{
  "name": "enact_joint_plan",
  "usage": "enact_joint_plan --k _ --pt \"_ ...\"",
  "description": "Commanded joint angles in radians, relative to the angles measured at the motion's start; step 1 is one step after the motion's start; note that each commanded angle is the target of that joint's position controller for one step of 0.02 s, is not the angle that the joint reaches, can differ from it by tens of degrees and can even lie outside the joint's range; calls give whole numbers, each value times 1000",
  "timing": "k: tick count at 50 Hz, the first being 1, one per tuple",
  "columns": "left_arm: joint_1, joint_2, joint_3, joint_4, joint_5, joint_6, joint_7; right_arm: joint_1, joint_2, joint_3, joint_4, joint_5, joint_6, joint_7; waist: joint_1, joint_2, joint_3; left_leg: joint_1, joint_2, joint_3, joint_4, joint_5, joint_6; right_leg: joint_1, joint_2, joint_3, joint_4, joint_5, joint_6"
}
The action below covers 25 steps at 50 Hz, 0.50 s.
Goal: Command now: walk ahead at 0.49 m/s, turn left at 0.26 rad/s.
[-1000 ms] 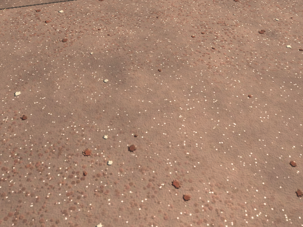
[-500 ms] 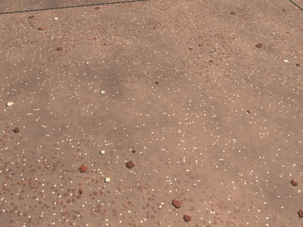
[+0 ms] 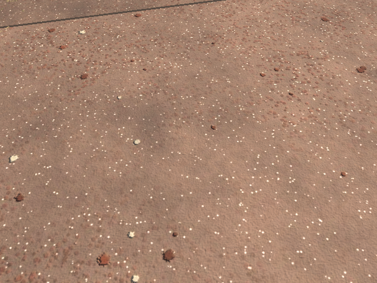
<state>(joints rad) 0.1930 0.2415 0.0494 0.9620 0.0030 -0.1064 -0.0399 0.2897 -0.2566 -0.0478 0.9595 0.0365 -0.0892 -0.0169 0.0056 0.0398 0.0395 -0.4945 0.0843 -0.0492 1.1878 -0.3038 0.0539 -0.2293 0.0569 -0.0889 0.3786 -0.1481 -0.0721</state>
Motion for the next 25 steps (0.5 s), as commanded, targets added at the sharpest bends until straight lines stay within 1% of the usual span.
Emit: enact_joint_plan --k 1,3,5,6,8,11,13,14,15,16,17,18,19,20,21,22,23,24,25 --pt "-20 90 16 -25 8 -29 7 103 -36 -20 -25 -4 28 -8 -41 -115 9 -72 68 -60 -29 84 -2 -27 -277 193 -288 51 -143" --pt "6 114 21 -12 12 -31 23 19 -52 -27 -63 -11 29 -8 -28 -91 34 -166 65 -84 -121 186 -14 5 -281 149 -303 91 -144" --pt "23 125 21 -10 14 -28 37 -39 -51 -29 -87 -15 19 2 -16 -77 35 -196 48 -79 -250 308 -19 45 -270 91 -303 146 -128" --pt "25 131 21 -12 13 -27 42 -70 -46 -27 -98 -16 15 10 -9 -75 35 -185 41 -58 -322 362 -20 55 -260 56 -303 168 -116" --pt "56 145 21 -8 7 -23 52 -156 -28 -16 -130 -20 11 25 24 -63 46 -168 32 3 -430 428 -22 83 -260 8 -312 185 -104" --pt "137 159 24 16 -4 -4 58 -260 -13 -4 -185 -18 10 46 66 -42 71 -225 22 40 -525 411 -10 224 -295 -27 -275 235 -97" --pt "167 169 29 23 -10 17 59 -303 -17 -2 -225 -16 11 62 74 -44 75 -267 9 67 -559 329 7 329 -325 -43 -215 321 -90" --pt "165 177 32 20 -12 28 60 -309 -24 -4 -242 -14 11 71 65 -54 68 -257 -4 87 -572 277 20 362 -336 -55 -174 410 -81" --pt "149 190 35 10 -11 36 63 -297 -38 -10 -255 -12 12 78 46 -74 46 -208 -30 117 -579 227 37 377 -339 -74 -118 573 -69" --pt "136 206 40 -1 -10 45 67 -264 -60 -21 -260 -11 15 83 18 -104 5 -131 -67 152 -571 177 56 385 -340 -91 -37 764 -56" --pt "122 217 43 -13 -7 55 72 -174 -94 -39 -249 -9 18 85 -35 -127 -54 -5 -110 177 -565 138 79 371 -332 -107 102 912 -43" --pt "103 217 41 -26 -8 61 75 -20 -148 -70 -217 -6 20 79 -119 -119 -136 218 -150 173 -624 183 116 291 -300 -127 308 911 -14" --pt "111 197 30 -53 1 53 76 142 -241 -107 -187 -8 31 56 -182 -14 -241 532 -29 -48 -662 162 180 48 -255 -132 619 618 28" --pt "221 27 -22 -96 23 16 47 131 -324 -118 -192 -8 27 50 -57 223 -345 884 230 -635 -753 19 381 -415 -26 -23 969 -372 86" --pt "101 131 -1 -115 -19 -33 30 173 -234 -92 -206 -21 21 47 -130 112 -416 935 256 -777 -880 -27 379 -534 -26 185 1059 -421 60" --pt "1 170 11 -152 -52 -57 24 125 -186 -79 -206 -30 13 43 -134 78 -269 840 221 -612 -892 64 319 -608 -80 192 1028 -324 31" --pt "-18 158 8 -156 -43 -66 29 49 -159 -71 -224 -26 8 43 -86 -26 -187 681 177 -483 -897 179 285 -567 -126 187 936 -239 24" --pt "-15 161 17 -146 -21 -61 36 -21 -130 -62 -245 -27 7 44 -43 -66 -130 536 139 -386 -912 293 262 -498 -154 179 847 -203 35" --pt "9 165 24 -145 -13 -46 37 -55 -112 -54 -261 -37 6 41 -7 -52 -112 443 113 -337 -935 356 254 -425 -174 185 806 -180 46"
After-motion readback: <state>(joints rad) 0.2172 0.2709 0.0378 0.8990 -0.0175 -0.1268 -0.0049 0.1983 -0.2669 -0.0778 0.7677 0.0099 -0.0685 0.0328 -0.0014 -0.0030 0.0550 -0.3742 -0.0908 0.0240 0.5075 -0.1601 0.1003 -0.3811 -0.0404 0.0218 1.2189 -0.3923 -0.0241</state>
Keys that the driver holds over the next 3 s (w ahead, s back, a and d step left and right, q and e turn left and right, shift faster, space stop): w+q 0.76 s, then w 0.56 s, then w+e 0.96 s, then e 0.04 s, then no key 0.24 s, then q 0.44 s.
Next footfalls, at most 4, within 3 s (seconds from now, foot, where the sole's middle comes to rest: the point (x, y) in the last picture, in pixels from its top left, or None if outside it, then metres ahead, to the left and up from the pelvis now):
0.38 left None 0.38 0.16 -0.78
0.86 right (184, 224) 0.72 0.07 -0.78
1.36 left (98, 198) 0.83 0.42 -0.78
1.90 right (134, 132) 1.19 0.31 -0.78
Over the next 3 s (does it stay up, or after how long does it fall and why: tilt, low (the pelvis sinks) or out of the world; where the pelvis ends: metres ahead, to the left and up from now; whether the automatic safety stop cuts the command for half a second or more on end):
stays up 1.39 0.45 -0.02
